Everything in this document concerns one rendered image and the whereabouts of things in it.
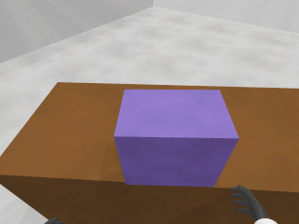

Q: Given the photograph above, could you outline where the pedestal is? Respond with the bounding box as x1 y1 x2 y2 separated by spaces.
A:
0 82 299 224

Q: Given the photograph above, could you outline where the right robot hand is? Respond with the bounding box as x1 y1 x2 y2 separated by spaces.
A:
230 185 270 222

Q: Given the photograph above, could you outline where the carton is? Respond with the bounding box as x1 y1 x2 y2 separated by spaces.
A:
114 89 239 188

